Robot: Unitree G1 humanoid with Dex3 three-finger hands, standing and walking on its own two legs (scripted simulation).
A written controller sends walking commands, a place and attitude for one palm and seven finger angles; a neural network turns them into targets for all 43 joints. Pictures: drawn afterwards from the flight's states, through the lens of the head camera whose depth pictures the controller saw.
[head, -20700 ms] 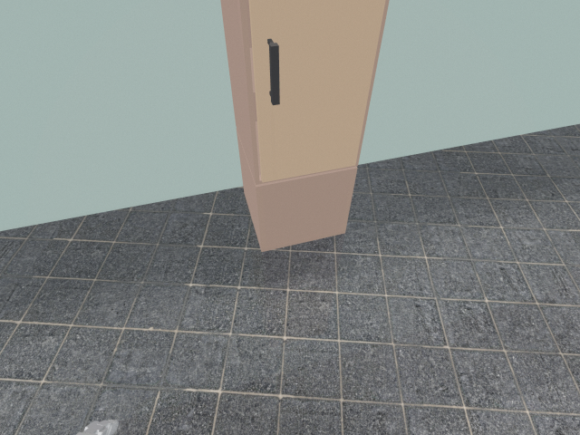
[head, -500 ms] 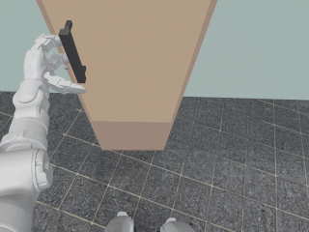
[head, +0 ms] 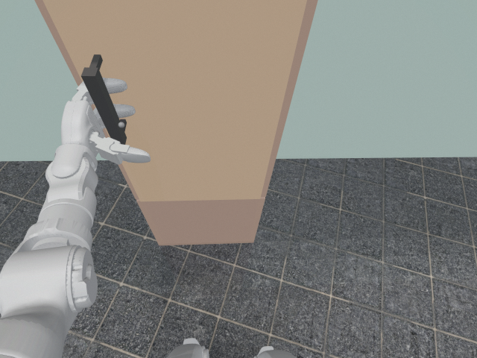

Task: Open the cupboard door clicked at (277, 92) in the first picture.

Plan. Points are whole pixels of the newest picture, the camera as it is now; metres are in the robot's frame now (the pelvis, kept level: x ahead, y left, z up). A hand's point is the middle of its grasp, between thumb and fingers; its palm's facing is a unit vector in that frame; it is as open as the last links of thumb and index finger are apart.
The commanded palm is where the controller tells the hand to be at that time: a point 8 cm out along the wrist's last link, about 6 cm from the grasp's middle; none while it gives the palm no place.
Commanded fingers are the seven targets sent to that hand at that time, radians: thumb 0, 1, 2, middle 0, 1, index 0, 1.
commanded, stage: slide the fingers in behind the handle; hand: left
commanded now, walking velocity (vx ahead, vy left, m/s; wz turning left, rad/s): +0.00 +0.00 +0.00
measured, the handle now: (109, 103) +0.53 +0.20 +0.10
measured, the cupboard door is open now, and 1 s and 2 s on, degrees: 0 0 47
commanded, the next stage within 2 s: close the thumb around the handle in 0.14 s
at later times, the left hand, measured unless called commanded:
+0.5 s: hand (118, 124) +0.48 +0.18 +0.10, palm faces +0.01 -1.00 +0.00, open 12.0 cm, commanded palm +0.46 +0.23 +0.10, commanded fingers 0.00 0.28 0.64 -0.36 -1.28 -0.36 -1.28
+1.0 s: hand (121, 124) +0.48 +0.18 +0.10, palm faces +0.00 -1.00 +0.00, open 5.4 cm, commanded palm +0.46 +0.22 +0.10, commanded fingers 0.00 0.90 0.90 -0.40 -1.35 -0.40 -1.35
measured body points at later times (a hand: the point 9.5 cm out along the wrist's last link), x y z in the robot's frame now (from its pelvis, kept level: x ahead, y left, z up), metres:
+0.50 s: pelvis +0.00 +0.00 +0.00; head +0.08 +0.02 +0.44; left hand +0.48 +0.24 +0.10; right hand +0.01 -0.27 -0.11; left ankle +0.02 +0.08 -0.69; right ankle -0.02 -0.08 -0.69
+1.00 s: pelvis +0.00 +0.02 +0.00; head +0.08 +0.03 +0.44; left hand +0.48 +0.23 +0.10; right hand +0.01 -0.25 -0.11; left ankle +0.02 +0.08 -0.69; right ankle -0.02 -0.08 -0.69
